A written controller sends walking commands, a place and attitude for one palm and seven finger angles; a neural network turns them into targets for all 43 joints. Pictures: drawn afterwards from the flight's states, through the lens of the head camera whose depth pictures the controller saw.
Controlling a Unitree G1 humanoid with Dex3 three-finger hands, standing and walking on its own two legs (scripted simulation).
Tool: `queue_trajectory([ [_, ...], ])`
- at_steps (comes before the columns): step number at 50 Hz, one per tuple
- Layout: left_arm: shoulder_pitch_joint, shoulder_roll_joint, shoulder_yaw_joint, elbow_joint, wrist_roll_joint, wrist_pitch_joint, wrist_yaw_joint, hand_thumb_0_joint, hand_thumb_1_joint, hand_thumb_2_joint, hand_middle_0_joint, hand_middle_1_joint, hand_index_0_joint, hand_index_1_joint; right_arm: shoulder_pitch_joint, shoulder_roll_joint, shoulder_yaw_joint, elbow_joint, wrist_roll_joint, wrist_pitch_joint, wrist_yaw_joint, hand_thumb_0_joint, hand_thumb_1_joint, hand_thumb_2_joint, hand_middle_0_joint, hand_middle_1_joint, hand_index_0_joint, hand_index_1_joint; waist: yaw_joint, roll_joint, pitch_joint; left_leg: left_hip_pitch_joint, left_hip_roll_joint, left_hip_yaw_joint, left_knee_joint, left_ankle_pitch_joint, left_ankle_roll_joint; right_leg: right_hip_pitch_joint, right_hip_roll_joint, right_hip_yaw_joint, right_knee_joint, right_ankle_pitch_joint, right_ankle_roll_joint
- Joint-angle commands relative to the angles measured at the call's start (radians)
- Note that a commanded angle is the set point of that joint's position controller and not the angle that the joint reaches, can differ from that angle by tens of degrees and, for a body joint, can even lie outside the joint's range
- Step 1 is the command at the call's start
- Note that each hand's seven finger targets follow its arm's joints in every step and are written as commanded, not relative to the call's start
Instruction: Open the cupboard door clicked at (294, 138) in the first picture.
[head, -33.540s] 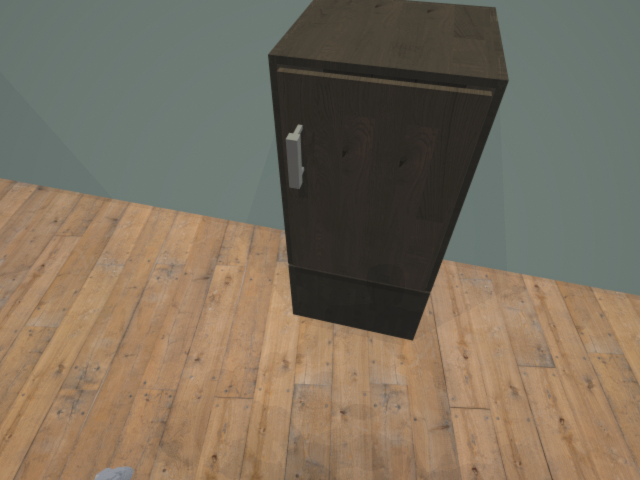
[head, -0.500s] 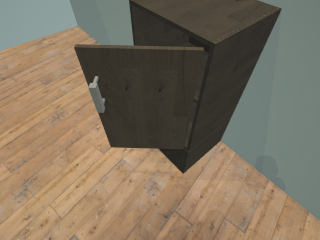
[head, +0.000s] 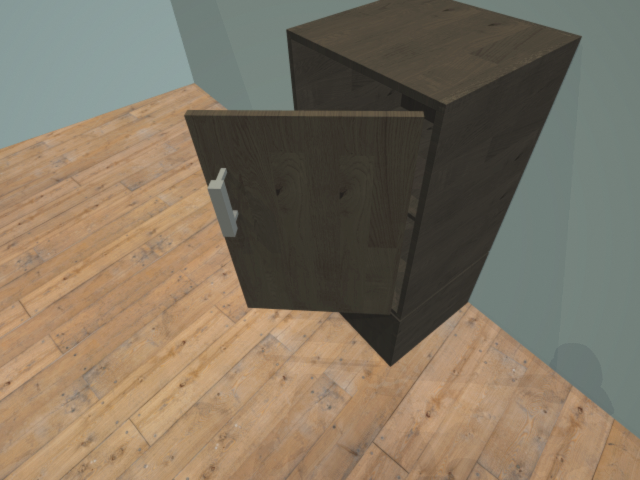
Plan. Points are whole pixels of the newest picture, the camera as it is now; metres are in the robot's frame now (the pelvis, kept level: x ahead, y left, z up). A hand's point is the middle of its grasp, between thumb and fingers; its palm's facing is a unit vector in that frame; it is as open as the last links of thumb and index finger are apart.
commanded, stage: come to a stop and stand still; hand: left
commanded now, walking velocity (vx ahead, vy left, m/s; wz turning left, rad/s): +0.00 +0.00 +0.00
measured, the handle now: (226, 202) +0.60 +0.23 -0.02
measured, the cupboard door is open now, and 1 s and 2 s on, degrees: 48 48 48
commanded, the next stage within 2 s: look again from close up in 0.04 s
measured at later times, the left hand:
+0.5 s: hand out of the picture +0.03 +0.16 -0.16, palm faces +0.01 -0.97 -0.24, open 7.3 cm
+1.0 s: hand (213, 396) +0.22 +0.15 +0.00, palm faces +0.07 -1.00 +0.01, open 7.9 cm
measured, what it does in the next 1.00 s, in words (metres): stands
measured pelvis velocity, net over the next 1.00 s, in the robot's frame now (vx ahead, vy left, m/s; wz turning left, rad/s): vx -0.01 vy -0.03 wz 0.02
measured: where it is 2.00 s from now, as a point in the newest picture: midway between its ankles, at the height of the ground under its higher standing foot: outside the picture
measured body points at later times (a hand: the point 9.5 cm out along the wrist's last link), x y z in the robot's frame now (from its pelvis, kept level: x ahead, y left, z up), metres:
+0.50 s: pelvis +0.02 -0.02 +0.01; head +0.03 -0.04 +0.45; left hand +0.04 +0.21 -0.14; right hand -0.01 -0.23 -0.17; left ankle -0.03 +0.09 -0.73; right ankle +0.03 -0.11 -0.73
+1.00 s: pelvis -0.01 -0.03 -0.03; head +0.02 -0.03 +0.42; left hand +0.21 +0.21 +0.00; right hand +0.19 -0.30 -0.08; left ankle -0.02 +0.09 -0.73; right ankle +0.04 -0.11 -0.73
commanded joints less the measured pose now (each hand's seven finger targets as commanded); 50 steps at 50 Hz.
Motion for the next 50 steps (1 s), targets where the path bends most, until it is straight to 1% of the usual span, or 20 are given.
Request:
queue_trajectory([
  [1, -0.009, 0.101, 0.015, -0.051, -0.003, -0.026, 0.003, 0.0, 0.9, 0.9, -0.2, -0.3, -0.2, -0.3, 0.066, -0.08, 0.0, -0.03, 0.005, -0.027, 0.0, 0.0, -0.9, -0.9, 0.2, 0.3, 0.2, 0.3, -0.02, -0.099, 0.07, -0.087, 0.117, -0.152, -0.188, 0.021, 0.014, 0.007, -0.059, 0.117, -0.116, -0.003, -0.035],
  [3, -0.007, 0.106, 0.015, -0.045, -0.002, -0.027, 0.003, 0.0, 0.9, 0.9, -0.2, -0.3, -0.2, -0.3, 0.067, -0.076, 0.004, -0.017, 0.005, -0.03, 0.0, 0.0, -0.9, -0.9, 0.2, 0.3, 0.2, 0.3, -0.017, -0.066, 0.083, -0.082, 0.114, -0.149, -0.199, 0.031, 0.013, 0.01, -0.061, 0.115, -0.12, 0.009, -0.035],
  [11, 0.004, 0.11, 0.018, -0.017, -0.007, -0.035, 0.004, 0.0, 0.9, 0.9, -0.2, -0.3, -0.2, -0.3, 0.082, -0.069, 0.015, 0.038, 0.006, -0.036, -0.003, 0.0, -0.9, -0.9, 0.2, 0.3, 0.2, 0.3, -0.013, -0.084, 0.033, -0.039, 0.109, -0.121, -0.184, 0.094, 0.004, 0.057, -0.077, 0.127, -0.129, 0.083, -0.037],
  [18, 0.002, 0.108, 0.022, 0.004, -0.008, -0.038, 0.006, 0.0, 0.9, 0.9, -0.2, -0.3, -0.2, -0.3, 0.096, -0.046, 0.019, 0.084, 0.006, -0.04, -0.007, 0.0, -0.9, -0.9, 0.2, 0.3, 0.2, 0.3, -0.005, -0.043, 0.029, -0.03, 0.115, -0.112, -0.181, 0.155, -0.003, 0.096, -0.079, 0.116, -0.118, 0.18, -0.042],
  [24, -0.004, 0.106, 0.024, 0.014, -0.007, -0.04, 0.008, 0.0, 0.9, 0.9, -0.2, -0.3, -0.2, -0.3, 0.108, -0.035, 0.018, 0.112, 0.006, -0.038, -0.01, 0.0, -0.9, -0.9, 0.2, 0.3, 0.2, 0.3, -0.008, -0.076, 0.031, -0.025, 0.114, -0.106, -0.174, 0.165, -0.009, 0.112, -0.087, 0.115, -0.126, 0.226, -0.046],
  [34, -0.004, 0.108, 0.024, 0.021, -0.007, -0.041, 0.009, 0.0, 0.9, 0.9, -0.2, -0.3, -0.2, -0.3, 0.105, -0.029, 0.013, 0.128, 0.007, -0.032, -0.013, 0.0, -0.9, -0.9, 0.2, 0.3, 0.2, 0.3, -0.011, -0.061, 0.041, -0.005, 0.114, -0.097, -0.17, 0.149, -0.017, 0.102, -0.087, 0.126, -0.152, 0.227, -0.05],
  [35, 0.116, 0.136, 0.033, 0.061, -0.003, -0.044, 0.048, 0.0, 0.9, 0.9, -0.2, -0.3, -0.2, -0.3, -0.024, -0.077, -0.006, 0.057, 0.021, -0.033, -0.006, 0.0, -0.9, -0.9, 0.2, 0.3, 0.2, 0.3, 0.047, -0.168, 0.058, -0.114, 0.126, -0.042, 0.071, 0.108, -0.044, 0.134, -0.15, 0.183, -0.122, 0.693, 0.016],
  [36, -0.695, 0.386, 0.168, -1.391, -0.206, -0.285, 0.017, 0.0, 0.877, 0.89, -0.202, -0.315, -0.202, -0.315, -0.034, -0.254, -0.015, -0.291, 0.071, -0.195, -0.055, 0.0, -0.9, -0.9, 0.2, 0.3, 0.2, 0.3, -0.08, 0.008, -0.429, 0.071, -0.001, -0.108, -0.086, 0.249, -0.004, 0.235, -0.064, 0.161, -0.064, 0.457, -0.023],
  [37, -0.232, 0.287, 0.143, -1.135, -0.127, -0.232, 0.045, 0.0, 0.853, 0.88, -0.203, -0.33, -0.203, -0.33, -0.12, -0.17, 0.002, -0.254, 0.054, -0.274, -0.084, 0.0, -0.9, -0.9, 0.2, 0.3, 0.2, 0.3, 0.01, 0.193, -0.402, 0.1, -0.005, -0.07, -0.098, 0.38, 0.011, 0.248, 0.0, 0.125, -0.038, 0.322, -0.056],
  [38, -0.196, 0.231, 0.128, -1.054, -0.153, -0.188, 0.089, 0.0, 0.83, 0.87, -0.205, -0.345, -0.205, -0.345, -0.109, -0.179, -0.008, -0.2, 0.061, -0.295, -0.087, 0.0, -0.9, -0.9, 0.2, 0.3, 0.2, 0.3, -0.007, 0.198, -0.314, 0.048, 0.003, -0.087, -0.077, 0.306, -0.015, 0.167, 0.004, 0.096, -0.057, 0.191, -0.048],
  [39, 0.077, -0.004, 0.015, -0.856, -0.167, -0.108, 0.074, 0.0, 0.807, 0.86, -0.207, -0.36, -0.207, -0.36, -0.083, -0.122, -0.01, -0.192, 0.072, -0.296, -0.079, 0.0, -0.9, -0.9, 0.2, 0.3, 0.2, 0.3, -0.024, 0.068, -0.157, -0.03, 0.02, -0.105, -0.083, 0.283, -0.012, 0.087, 0.013, 0.057, -0.075, 0.156, -0.03],
  [40, -0.103, 0.044, 0.043, -0.997, -0.207, -0.144, 0.05, 0.0, 0.783, 0.85, -0.208, -0.375, -0.208, -0.375, -0.11, -0.168, -0.009, -0.258, 0.078, -0.314, -0.075, 0.0, -0.9, -0.9, 0.2, 0.3, 0.2, 0.3, -0.047, -0.035, -0.018, -0.087, 0.017, -0.138, -0.059, 0.215, -0.005, 0.0, 0.007, 0.048, -0.082, 0.11, -0.011],
  [41, -0.115, 0.113, 0.116, -0.996, -0.207, -0.198, 0.021, 0.0, 0.76, 0.84, -0.21, -0.39, -0.21, -0.39, -0.081, -0.191, -0.036, -0.281, 0.063, -0.328, -0.073, 0.0, -0.9, -0.9, 0.2, 0.3, 0.2, 0.3, -0.062, -0.148, -0.045, -0.114, 0.011, -0.126, -0.017, 0.16, 0.0, -0.057, 0.004, 0.037, -0.087, 0.016, 0.004],
  [42, -0.087, 0.107, 0.133, -0.916, -0.201, -0.252, -0.01, 0.0, 0.737, 0.83, -0.212, -0.405, -0.212, -0.405, -0.076, -0.195, -0.046, -0.304, 0.051, -0.339, -0.07, 0.0, -0.9, -0.9, 0.2, 0.3, 0.2, 0.3, -0.065, -0.267, 0.012, -0.202, 0.004, -0.131, 0.025, 0.105, 0.002, -0.134, 0.006, 0.028, -0.075, -0.076, 0.013],
  [43, 0.023, 0.1, 0.168, -0.801, -0.208, -0.294, -0.051, 0.0, 0.713, 0.82, -0.213, -0.42, -0.213, -0.42, -0.079, -0.194, -0.055, -0.335, 0.051, -0.343, -0.059, 0.0, -0.9, -0.9, 0.2, 0.3, 0.2, 0.3, -0.032, -0.303, 0.036, -0.27, -0.007, -0.13, 0.07, 0.066, -0.004, -0.172, -0.002, 0.042, -0.051, -0.147, 0.01],
  [44, 0.103, 0.044, 0.146, -0.764, -0.227, -0.351, -0.103, 0.0, 0.69, 0.81, -0.215, -0.435, -0.215, -0.435, -0.084, -0.184, -0.054, -0.377, 0.047, -0.347, -0.044, 0.0, -0.9, -0.9, 0.2, 0.3, 0.2, 0.3, -0.004, -0.367, 0.01, -0.344, -0.02, -0.129, 0.113, 0.037, -0.012, -0.182, -0.004, 0.056, -0.004, -0.186, 0.01],
  [46, 0.25, 0.021, 0.168, -0.751, -0.268, -0.488, -0.217, 0.0, 0.643, 0.79, -0.218, -0.465, -0.218, -0.465, -0.113, -0.179, -0.071, -0.445, 0.042, -0.358, -0.013, 0.0, -0.9, -0.9, 0.2, 0.3, 0.2, 0.3, 0.049, -0.36, -0.053, -0.465, -0.036, -0.113, 0.206, 0.013, -0.031, -0.177, -0.011, 0.088, 0.091, -0.163, 0.001],
  [47, 0.283, 0.024, 0.177, -0.774, -0.285, -0.554, -0.278, 0.0, 0.62, 0.78, -0.22, -0.48, -0.22, -0.48, -0.126, -0.184, -0.076, -0.475, 0.038, -0.359, 0.004, 0.0, -0.9, -0.9, 0.2, 0.3, 0.2, 0.3, 0.064, -0.304, -0.12, -0.493, -0.045, -0.104, 0.251, 0.031, -0.038, -0.155, -0.013, 0.094, 0.151, -0.079, -0.006],
  [48, 0.312, 0.073, 0.232, -0.753, -0.289, -0.604, -0.343, 0.0, 0.597, 0.77, -0.222, -0.495, -0.222, -0.495, -0.122, -0.192, -0.085, -0.502, 0.039, -0.354, 0.026, 0.0, -0.9, -0.9, 0.2, 0.3, 0.2, 0.3, 0.084, -0.16, -0.177, -0.496, -0.053, -0.098, 0.297, 0.071, -0.048, -0.137, -0.024, 0.11, 0.218, 0.03, -0.024],
  [50, 0.215, 0.143, 0.263, -0.793, -0.287, -0.692, -0.446, 0.0, 0.55, 0.75, -0.225, -0.525, -0.225, -0.525, -0.146, -0.2, -0.087, -0.539, 0.041, -0.347, 0.038, 0.0, -0.9, -0.9, 0.2, 0.3, 0.2, 0.3, 0.056, -0.125, -0.244, -0.58, -0.054, -0.091, 0.391, 0.076, -0.047, -0.183, -0.034, 0.139, 0.299, 0.111, -0.025],
])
